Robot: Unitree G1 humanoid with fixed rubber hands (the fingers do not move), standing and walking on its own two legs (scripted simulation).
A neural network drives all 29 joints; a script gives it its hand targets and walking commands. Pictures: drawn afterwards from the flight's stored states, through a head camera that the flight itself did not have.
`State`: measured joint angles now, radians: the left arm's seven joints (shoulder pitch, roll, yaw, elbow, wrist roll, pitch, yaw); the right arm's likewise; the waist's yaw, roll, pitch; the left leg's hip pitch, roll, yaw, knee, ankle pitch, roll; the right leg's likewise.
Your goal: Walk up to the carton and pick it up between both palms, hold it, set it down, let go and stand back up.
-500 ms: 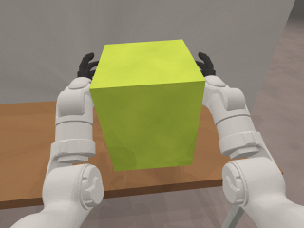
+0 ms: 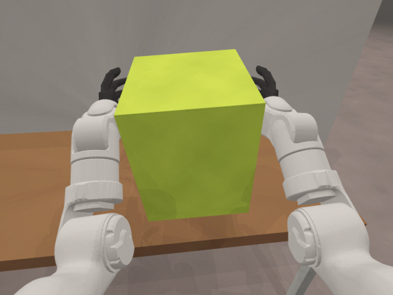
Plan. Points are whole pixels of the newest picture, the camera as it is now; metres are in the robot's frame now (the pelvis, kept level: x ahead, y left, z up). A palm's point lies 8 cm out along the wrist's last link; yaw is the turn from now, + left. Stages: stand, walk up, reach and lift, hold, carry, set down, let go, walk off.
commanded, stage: hold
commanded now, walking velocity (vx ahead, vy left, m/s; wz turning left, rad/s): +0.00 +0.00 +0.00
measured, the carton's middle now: (191, 135) +0.38 +0.00 +0.22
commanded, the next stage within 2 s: set down in 1.02 s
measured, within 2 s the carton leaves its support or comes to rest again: neither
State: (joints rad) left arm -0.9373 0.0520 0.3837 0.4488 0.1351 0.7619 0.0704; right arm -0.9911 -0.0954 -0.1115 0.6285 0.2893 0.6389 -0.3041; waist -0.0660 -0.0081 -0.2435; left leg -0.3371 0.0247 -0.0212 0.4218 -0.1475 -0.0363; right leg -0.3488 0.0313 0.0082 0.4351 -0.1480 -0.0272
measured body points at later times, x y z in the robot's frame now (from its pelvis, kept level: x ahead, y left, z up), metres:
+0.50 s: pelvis +0.00 +0.00 +0.00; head -0.07 +0.01 +0.44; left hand +0.40 +0.15 +0.28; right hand +0.40 -0.15 +0.28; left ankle +0.04 +0.14 -0.74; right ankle +0.05 -0.10 -0.74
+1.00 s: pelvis +0.00 +0.00 +0.00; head -0.07 +0.01 +0.44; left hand +0.40 +0.15 +0.28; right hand +0.39 -0.15 +0.28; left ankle +0.04 +0.14 -0.74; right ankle +0.05 -0.10 -0.74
